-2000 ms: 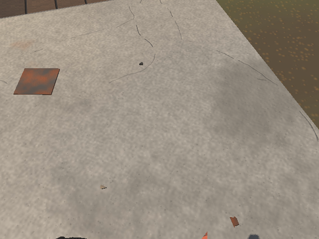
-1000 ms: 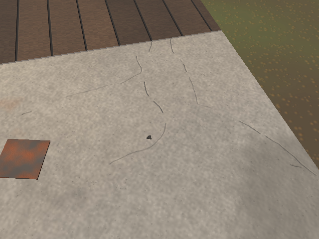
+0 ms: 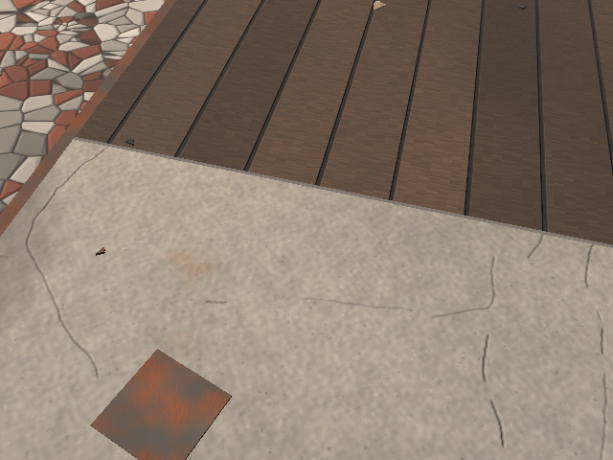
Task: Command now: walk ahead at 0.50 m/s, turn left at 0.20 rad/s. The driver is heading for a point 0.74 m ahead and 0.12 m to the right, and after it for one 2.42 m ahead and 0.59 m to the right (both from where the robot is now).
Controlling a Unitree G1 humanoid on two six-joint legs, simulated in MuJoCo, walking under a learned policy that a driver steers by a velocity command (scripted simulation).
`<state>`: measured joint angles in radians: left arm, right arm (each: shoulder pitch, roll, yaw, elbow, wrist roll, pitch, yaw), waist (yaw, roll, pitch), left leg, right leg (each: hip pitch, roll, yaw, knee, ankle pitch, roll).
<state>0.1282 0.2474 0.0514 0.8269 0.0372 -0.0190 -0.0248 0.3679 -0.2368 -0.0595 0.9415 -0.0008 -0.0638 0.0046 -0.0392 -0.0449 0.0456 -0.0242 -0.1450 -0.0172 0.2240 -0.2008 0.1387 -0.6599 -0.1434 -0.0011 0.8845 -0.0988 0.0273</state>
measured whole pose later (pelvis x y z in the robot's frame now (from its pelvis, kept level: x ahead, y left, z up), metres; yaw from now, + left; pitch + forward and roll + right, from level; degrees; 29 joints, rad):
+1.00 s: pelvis +0.55 +0.01 +0.00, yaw -6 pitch +0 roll +0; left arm 0.26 0.26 0.07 0.93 0.03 -0.01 -0.03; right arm 0.30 -0.22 -0.04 0.94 -0.02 -0.10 -0.01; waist 0.00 -0.04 0.04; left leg -0.12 -0.02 0.18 0.30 -0.18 0.07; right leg -0.57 -0.08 0.00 1.08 -0.22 -0.05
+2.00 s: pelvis +0.72 +0.01 +0.00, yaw -25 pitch -1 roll +0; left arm 0.20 0.23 0.03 0.95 0.01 0.01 0.02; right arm 0.23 -0.19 -0.01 0.91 -0.01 -0.02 -0.03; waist 0.01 -0.03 0.02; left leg -0.14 -0.03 0.01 0.39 -0.24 0.04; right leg -0.20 0.04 0.09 0.38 -0.17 0.00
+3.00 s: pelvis +0.77 -0.05 -0.01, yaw -25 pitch +0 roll +1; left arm 0.25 0.20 0.02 1.06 0.02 -0.06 -0.01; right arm 0.44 -0.21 -0.05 1.13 -0.02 -0.03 -0.02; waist -0.02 0.03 -0.01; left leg -0.06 -0.01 -0.01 0.43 -0.37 0.04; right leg -0.27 0.00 -0.06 0.53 -0.32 -0.07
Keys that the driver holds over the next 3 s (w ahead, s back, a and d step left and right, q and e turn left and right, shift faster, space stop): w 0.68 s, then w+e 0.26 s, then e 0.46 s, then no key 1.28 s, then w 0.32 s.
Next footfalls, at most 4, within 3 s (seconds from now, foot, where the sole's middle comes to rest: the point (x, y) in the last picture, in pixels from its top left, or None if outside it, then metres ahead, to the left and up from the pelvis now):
0.24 right None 0.32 -0.12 -0.78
0.76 left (257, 408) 0.59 0.09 -0.78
1.24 right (344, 350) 0.73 -0.12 -0.78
1.76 left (259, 332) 0.78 0.08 -0.78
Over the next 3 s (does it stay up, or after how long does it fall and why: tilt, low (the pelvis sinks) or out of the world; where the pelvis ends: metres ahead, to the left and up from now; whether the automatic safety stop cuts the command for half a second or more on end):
stays up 0.77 -0.05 -0.01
